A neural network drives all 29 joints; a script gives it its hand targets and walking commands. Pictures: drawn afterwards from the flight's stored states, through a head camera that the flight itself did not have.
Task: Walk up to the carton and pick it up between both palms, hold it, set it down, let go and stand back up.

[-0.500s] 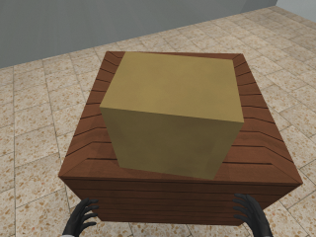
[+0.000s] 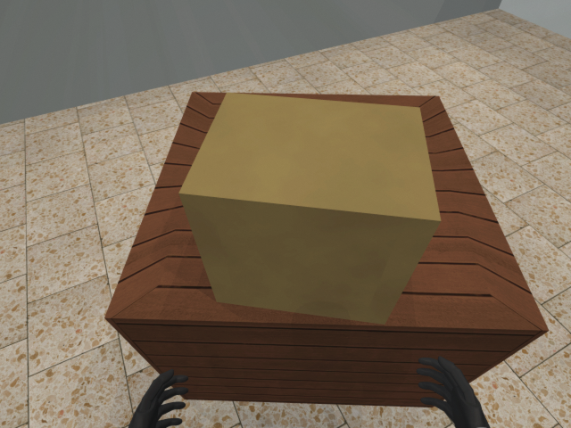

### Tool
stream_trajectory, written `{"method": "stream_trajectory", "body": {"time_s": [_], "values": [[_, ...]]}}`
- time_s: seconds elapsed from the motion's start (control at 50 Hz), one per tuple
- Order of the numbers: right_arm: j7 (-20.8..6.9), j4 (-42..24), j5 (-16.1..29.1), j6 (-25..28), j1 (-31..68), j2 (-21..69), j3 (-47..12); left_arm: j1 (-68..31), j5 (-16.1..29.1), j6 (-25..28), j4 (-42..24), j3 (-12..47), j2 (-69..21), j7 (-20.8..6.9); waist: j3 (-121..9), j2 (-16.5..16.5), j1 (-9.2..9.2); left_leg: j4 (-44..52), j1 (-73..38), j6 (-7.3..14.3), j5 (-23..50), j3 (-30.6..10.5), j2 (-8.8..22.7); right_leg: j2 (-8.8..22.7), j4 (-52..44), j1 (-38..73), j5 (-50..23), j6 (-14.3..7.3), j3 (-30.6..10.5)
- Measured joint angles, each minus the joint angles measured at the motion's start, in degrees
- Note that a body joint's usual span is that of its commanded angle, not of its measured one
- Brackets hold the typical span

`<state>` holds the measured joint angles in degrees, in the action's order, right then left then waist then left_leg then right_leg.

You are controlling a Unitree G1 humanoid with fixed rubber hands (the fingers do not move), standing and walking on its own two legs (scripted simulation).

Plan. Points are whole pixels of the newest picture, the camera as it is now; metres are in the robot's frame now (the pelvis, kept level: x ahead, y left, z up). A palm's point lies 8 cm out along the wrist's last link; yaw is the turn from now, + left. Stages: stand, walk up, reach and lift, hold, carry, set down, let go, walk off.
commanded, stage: let go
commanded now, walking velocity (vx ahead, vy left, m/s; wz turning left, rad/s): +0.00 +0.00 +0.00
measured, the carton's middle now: (309, 213) +0.46 -0.01 +0.02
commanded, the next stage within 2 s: stand in 0.36 s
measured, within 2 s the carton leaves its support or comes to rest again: neither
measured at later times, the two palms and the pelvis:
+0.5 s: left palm out of the picture +0.14 +0.24 -0.09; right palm out of the picture +0.14 -0.24 -0.08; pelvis +0.00 +0.00 +0.00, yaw +0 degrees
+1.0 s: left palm out of the picture +0.09 +0.27 -0.10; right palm out of the picture +0.10 -0.29 -0.09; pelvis -0.01 -0.01 +0.00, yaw +0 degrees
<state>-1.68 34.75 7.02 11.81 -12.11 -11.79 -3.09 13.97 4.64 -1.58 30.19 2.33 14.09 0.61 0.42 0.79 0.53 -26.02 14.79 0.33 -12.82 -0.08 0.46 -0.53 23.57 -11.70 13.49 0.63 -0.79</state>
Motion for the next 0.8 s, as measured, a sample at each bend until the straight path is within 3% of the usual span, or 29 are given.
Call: {"method": "stream_trajectory", "body": {"time_s": [0.4, 0.46, 0.56, 0.8], "values": [[-0.14, 2.11, -2.49, -0.16, 0.50, 0.00, 0.11, -1.11, -1.94, -2.90, -0.02, -0.01, -0.56, 0.14, 0.76, 0.00, 0.00, 0.00, -0.01, 0.00, 0.00, 0.01, 0.00, 0.00, 0.00, 0.00, 0.00, 0.00, 0.00], [0.11, 2.30, -6.12, -3.50, 0.62, -1.18, 0.11, -1.23, -5.35, -1.53, 0.96, -0.07, 0.43, 0.14, 0.76, 0.00, 0.00, -0.03, -0.21, 0.00, 0.01, 0.02, 0.00, 0.00, 0.40, 0.01, 0.06, 0.00, 0.00], [0.74, 3.29, -6.93, -8.11, 0.03, -4.73, 0.13, -1.22, -6.49, 0.15, 4.23, -1.59, 3.47, -0.07, 0.76, 0.00, 0.00, -0.04, -0.63, 0.00, 0.12, 0.04, 0.00, 0.00, 1.31, 0.01, 0.45, 0.00, 0.00], [0.77, 4.55, -6.92, -10.27, -2.49, -9.15, 0.10, -0.29, -6.49, 1.27, 10.41, -1.99, 5.95, -1.16, 0.75, 0.00, 0.00, -0.04, -1.15, -0.01, 0.36, 0.08, 0.00, 0.00, 2.42, 0.00, 0.78, -0.27, 0.00]]}}
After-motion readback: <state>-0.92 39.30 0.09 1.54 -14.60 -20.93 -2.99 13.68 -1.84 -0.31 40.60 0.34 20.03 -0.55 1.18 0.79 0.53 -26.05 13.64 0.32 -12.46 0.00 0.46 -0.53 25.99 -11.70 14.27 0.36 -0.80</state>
